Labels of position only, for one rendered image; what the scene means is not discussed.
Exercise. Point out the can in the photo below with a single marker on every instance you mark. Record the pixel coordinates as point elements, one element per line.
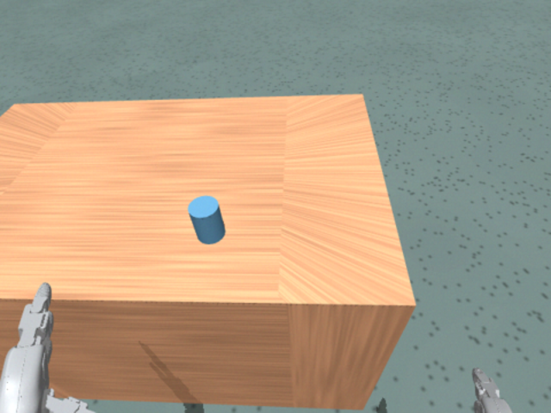
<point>204,212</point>

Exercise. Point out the right robot hand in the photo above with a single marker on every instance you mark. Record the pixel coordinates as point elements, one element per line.
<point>487,393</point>

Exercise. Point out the left robot hand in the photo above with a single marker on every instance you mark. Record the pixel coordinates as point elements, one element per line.
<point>25,379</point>

